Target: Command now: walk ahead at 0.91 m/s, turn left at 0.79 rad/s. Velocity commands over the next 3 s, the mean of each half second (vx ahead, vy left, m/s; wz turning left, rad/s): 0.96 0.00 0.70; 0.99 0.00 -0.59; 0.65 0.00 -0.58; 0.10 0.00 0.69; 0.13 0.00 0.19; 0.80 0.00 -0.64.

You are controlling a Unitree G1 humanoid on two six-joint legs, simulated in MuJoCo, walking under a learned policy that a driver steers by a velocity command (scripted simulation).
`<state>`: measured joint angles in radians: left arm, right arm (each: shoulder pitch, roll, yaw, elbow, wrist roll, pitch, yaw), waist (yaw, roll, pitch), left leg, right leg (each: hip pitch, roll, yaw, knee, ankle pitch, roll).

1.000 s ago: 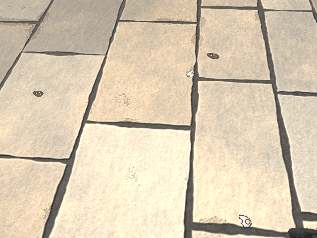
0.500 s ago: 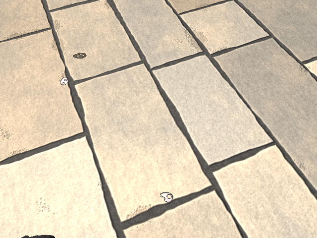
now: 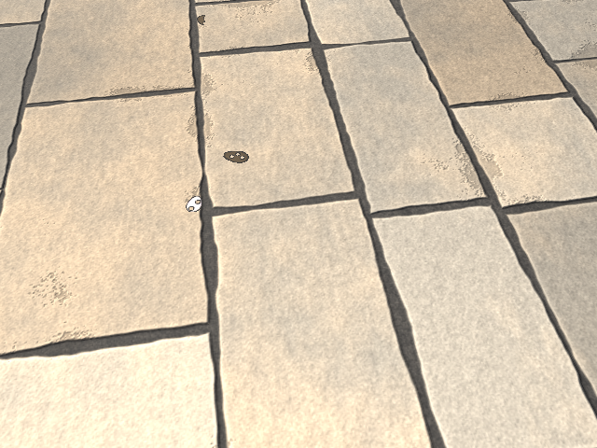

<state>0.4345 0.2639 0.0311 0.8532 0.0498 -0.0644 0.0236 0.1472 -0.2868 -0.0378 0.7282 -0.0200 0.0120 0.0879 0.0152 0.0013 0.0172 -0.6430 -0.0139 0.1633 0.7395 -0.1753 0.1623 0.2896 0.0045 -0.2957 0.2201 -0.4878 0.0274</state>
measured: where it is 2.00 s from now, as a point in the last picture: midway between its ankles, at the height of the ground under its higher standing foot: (282, 120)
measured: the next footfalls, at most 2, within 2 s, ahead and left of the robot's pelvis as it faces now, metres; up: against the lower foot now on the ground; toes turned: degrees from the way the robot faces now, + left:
left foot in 0.02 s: +0.19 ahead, +0.05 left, +0.00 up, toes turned +6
right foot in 0.46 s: +0.66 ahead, -0.01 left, +0.00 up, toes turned +22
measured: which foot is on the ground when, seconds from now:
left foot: up 0.00-0.00, down 0.02-0.46, up 0.48-0.84, down 0.86-1.00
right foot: down 0.00-0.04, up 0.06-0.44, down 0.46-0.86, up 0.88-1.00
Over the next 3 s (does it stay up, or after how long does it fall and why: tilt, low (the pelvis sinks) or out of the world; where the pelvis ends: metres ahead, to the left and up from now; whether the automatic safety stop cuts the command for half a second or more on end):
stays up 1.81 -0.03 0.02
